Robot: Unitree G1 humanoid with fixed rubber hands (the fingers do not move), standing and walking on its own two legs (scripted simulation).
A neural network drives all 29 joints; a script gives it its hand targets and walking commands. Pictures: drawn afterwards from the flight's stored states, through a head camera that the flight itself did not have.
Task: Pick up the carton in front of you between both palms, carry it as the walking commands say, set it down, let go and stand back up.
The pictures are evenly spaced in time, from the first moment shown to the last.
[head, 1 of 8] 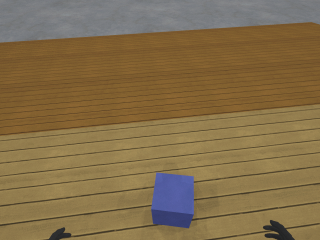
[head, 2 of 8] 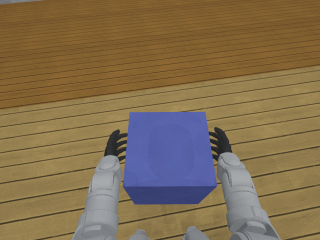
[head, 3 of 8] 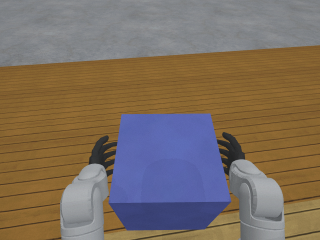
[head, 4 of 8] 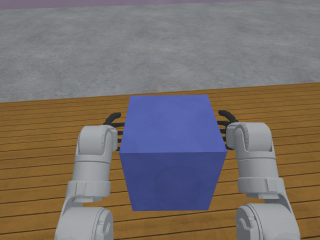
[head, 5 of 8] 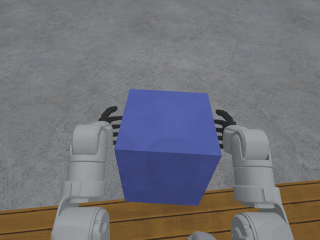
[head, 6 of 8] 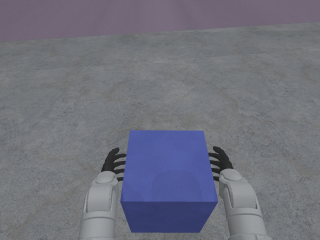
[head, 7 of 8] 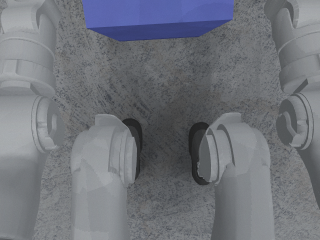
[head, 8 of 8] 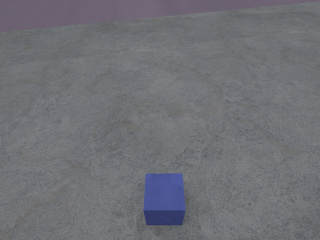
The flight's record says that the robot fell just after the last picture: no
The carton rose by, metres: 0.68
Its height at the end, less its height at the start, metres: -0.48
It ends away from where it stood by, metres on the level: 5.42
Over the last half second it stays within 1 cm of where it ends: yes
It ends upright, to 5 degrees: yes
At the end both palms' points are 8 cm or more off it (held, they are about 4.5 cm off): yes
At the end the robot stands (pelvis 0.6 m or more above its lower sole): yes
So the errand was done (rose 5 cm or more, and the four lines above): yes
